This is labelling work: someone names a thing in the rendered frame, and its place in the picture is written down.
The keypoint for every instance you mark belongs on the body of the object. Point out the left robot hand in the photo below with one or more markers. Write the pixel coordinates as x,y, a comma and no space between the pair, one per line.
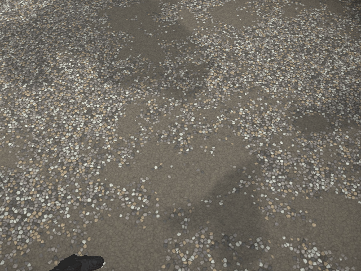
79,263

